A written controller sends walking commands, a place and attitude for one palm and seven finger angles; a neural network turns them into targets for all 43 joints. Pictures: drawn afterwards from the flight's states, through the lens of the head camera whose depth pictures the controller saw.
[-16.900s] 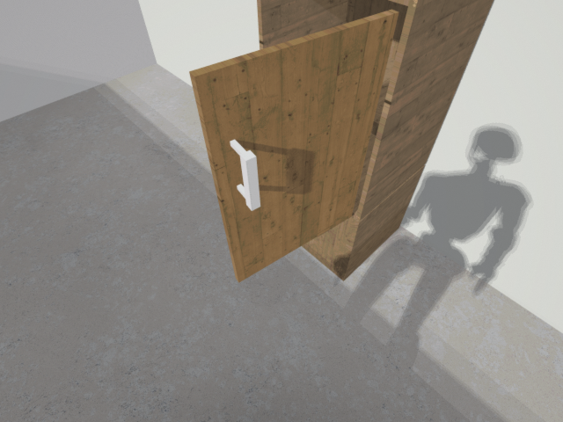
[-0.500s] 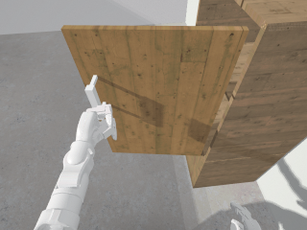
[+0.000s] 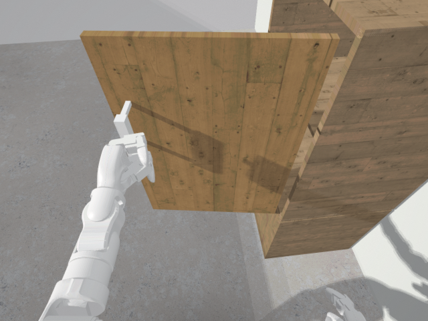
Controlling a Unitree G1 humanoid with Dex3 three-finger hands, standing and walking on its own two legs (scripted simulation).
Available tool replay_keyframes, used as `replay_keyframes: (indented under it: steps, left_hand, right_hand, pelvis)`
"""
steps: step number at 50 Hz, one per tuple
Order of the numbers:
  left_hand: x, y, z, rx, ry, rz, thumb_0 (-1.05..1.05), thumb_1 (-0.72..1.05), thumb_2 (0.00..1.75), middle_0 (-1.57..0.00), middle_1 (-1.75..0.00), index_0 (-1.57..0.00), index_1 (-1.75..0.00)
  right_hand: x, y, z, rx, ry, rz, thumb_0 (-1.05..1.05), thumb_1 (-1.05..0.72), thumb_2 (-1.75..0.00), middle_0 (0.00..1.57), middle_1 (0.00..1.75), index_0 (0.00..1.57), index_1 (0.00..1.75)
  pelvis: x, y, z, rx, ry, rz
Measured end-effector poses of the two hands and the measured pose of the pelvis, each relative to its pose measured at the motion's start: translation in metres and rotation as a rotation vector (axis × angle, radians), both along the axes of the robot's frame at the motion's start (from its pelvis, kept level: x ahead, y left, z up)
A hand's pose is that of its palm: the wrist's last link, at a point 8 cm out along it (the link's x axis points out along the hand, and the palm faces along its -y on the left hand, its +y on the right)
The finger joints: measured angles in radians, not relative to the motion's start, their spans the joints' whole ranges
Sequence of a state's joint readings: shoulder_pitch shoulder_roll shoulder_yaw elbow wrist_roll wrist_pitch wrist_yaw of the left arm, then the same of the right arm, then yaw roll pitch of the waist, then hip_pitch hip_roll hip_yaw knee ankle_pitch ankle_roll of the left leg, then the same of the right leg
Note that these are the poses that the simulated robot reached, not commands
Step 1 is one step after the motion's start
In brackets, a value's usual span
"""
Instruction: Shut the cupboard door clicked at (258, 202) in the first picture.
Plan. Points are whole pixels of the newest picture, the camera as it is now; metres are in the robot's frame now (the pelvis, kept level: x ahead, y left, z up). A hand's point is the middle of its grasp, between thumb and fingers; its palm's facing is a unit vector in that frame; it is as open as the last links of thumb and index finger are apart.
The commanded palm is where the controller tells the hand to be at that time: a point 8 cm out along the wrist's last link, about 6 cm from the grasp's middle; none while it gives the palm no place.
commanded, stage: push the door shut along its arc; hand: left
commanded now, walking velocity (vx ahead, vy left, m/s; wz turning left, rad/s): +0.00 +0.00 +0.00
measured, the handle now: (132, 133) +0.46 +0.19 +0.08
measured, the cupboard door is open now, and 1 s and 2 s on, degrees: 81 72 49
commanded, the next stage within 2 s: pull the fist back off the door in 1.84 s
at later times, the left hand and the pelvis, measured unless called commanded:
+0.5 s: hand (154, 144) +0.43 +0.14 +0.09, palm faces -0.16 -0.99 -0.03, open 3.1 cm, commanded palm +0.42 +0.18 +0.08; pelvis -0.01 +0.01 -0.01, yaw +1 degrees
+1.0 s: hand (178, 122) +0.49 +0.09 +0.09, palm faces -0.29 -0.96 -0.03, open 3.1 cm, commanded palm +0.48 +0.15 +0.08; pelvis -0.01 +0.01 -0.02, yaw -1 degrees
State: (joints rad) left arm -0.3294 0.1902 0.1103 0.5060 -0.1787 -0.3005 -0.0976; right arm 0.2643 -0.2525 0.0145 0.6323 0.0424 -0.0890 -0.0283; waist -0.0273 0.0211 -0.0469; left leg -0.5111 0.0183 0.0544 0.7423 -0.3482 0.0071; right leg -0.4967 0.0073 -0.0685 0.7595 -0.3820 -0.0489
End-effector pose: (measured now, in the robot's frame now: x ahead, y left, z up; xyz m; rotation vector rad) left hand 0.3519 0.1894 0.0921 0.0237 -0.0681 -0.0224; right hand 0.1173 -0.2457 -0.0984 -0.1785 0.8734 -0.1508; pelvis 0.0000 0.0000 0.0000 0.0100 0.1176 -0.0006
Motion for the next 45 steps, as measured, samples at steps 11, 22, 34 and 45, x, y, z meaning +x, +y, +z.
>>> replay_keyframes:
  steps: [11,22,34,45]
  left_hand:
    - [0.014,-0.003,-0.01,0.007,0.08,-0.056,0.02,0.9,0.9,-1.3,-1.5,-1.3,-1.5]
    - [0.055,0.003,-0.003,0.021,0.079,-0.116,0.02,0.9,0.9,-1.3,-1.5,-1.3,-1.5]
    - [0.09,-0.016,-0.007,0.005,0.088,-0.205,0.02,0.9,0.9,-1.3,-1.5,-1.3,-1.5]
    - [0.121,-0.036,-0.003,0.01,0.095,-0.255,0.02,0.9,0.9,-1.3,-1.5,-1.3,-1.5]
  right_hand:
    - [-0.004,0.003,-0.001,0.002,0.013,-0.005,0.01,-0.91,-0.9,0.21,0.3,0.2,0.3]
    - [-0.037,-0.002,-0.014,-0.026,0.125,-0.038,0.01,-0.91,-0.9,0.21,0.3,0.2,0.3]
    - [-0.086,-0.003,-0.022,-0.044,0.251,-0.094,0.01,-0.91,-0.9,0.21,0.3,0.2,0.3]
    - [-0.117,-0.001,-0.025,-0.038,0.317,-0.155,0.0,-0.91,-0.9,0.21,0.3,0.2,0.3]
  pelvis:
    - [-0.002,0.002,0.0,0.001,-0.004,0.003]
    - [-0.007,0.006,-0.005,-0.008,0.041,0.014]
    - [-0.008,0.014,-0.012,-0.013,0.095,0.006]
    - [-0.007,0.016,-0.016,-0.015,0.131,-0.01]
